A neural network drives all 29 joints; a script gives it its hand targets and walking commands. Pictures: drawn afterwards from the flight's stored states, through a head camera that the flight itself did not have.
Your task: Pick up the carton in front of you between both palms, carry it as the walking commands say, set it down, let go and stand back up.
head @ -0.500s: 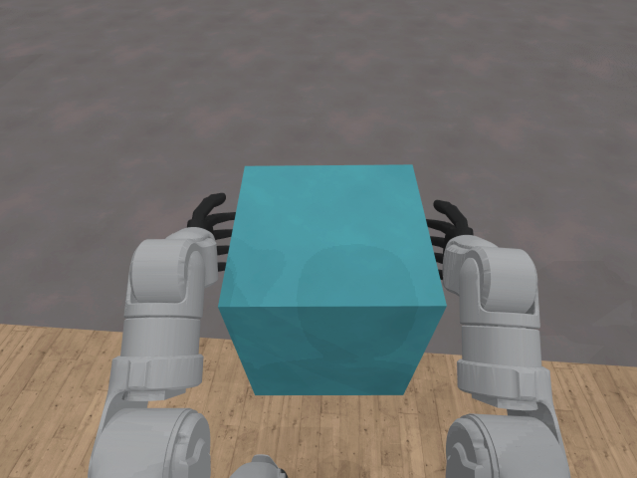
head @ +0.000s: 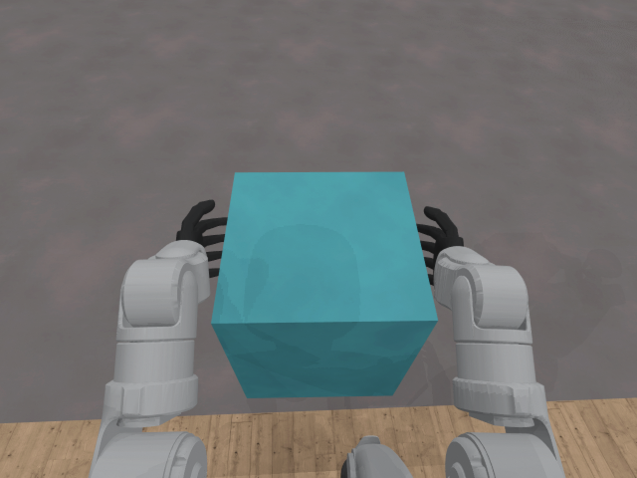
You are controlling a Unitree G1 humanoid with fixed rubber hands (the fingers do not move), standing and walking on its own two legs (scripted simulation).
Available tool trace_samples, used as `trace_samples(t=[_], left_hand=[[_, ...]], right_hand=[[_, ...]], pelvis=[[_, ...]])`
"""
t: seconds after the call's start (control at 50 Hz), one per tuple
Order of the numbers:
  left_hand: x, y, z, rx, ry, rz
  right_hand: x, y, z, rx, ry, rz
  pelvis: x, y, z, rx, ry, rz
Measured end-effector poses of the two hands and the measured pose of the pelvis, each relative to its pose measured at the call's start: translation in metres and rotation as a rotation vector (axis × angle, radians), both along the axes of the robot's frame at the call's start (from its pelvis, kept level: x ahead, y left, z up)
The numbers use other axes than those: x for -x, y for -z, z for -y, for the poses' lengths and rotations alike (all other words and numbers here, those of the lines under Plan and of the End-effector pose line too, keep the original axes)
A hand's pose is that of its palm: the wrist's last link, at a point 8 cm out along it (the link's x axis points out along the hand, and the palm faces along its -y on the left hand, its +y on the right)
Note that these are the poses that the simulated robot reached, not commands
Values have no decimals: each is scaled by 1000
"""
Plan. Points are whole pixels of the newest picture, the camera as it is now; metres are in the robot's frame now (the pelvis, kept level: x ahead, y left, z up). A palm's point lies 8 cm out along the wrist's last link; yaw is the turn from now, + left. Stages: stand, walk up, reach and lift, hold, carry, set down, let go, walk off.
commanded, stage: carry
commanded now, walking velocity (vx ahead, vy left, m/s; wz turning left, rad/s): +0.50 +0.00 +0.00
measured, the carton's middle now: (320, 293) +0.36 -0.02 +0.02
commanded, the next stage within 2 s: none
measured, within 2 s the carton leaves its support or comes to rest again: neither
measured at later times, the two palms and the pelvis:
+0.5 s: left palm (219, 121) +0.65 +0.13 +0.08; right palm (396, 121) +0.67 -0.17 +0.07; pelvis +0.29 -0.04 -0.03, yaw +1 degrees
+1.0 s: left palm (234, 53) +0.95 +0.14 +0.04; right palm (368, 60) +0.93 -0.16 +0.05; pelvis +0.58 +0.01 -0.04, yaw -1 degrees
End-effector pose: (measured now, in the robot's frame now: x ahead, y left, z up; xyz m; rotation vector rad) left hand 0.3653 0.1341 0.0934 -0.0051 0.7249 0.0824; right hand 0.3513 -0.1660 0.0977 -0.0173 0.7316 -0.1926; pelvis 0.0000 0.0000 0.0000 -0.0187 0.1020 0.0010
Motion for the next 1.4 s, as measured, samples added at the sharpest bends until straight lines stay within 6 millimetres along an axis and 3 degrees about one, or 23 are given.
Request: trace_samples(t=[0.1, 0.16, 0.2, 0.3, 0.38, 0.48, 0.58, 0.72, 0.8, 0.88, 1.02, 1.14, 1.24, 1.4], left_hand=[[-73, -16, 13, -9, -10, 81], [-117, -16, 19, -40, -23, 109], [-139, -9, 20, -66, -31, 84], [-174, 15, 11, -60, -76, -46], [-210, 19, 6, -56, -99, -70], [-268, 13, 3, -53, -105, -34], [-335, 9, -4, -47, -96, 3], [-442, 39, -24, -29, -59, 6], [-488, 64, -20, -27, -9, -71], [-526, 69, -11, -31, 24, -105], [-600, 47, -3, 4, 8, -27], [-668, 21, 3, 10, -32, 58], [-727, 19, 17, -9, -61, 81], [-769, 44, 27, -6, -133, -55]], right_hand=[[-77, -13, 13, -1, -17, 80], [-128, -8, 20, -12, -45, 109], [-155, 3, 20, -27, -62, 83], [-205, 23, 11, -19, -112, -46], [-247, 29, 6, -25, -128, -70], [-304, 25, 2, -40, -117, -34], [-366, 21, -4, -48, -96, 3], [-464, 42, -24, -5, -77, 5], [-495, 67, -20, 16, -45, -73], [-520, 73, -12, 12, -4, -109], [-595, 46, -4, -1, 23, -26], [-676, 19, 2, -12, -4, 60], [-741, 24, 17, -33, -32, 83], [-799, 54, 26, -88, -44, -54]], pelvis=[[-74, 18, 14, -26, -12, 8], [-123, 43, 23, -40, -18, 27], [-143, 49, 26, -19, -13, 29], [-189, 42, 38, -35, -16, 28], [-227, 36, 42, -41, -18, 19], [-279, 33, 38, -45, -10, 12], [-344, 38, 27, -36, 2, 6], [-454, 71, 6, -20, 14, 27], [-490, 69, -4, -17, 15, 23], [-524, 57, -10, -3, 17, 17], [-594, 43, -6, 13, 15, 0], [-672, 44, 13, 6, 10, -3], [-748, 62, 34, -2, -9, 14], [-832, 43, 48, -34, -32, 14]])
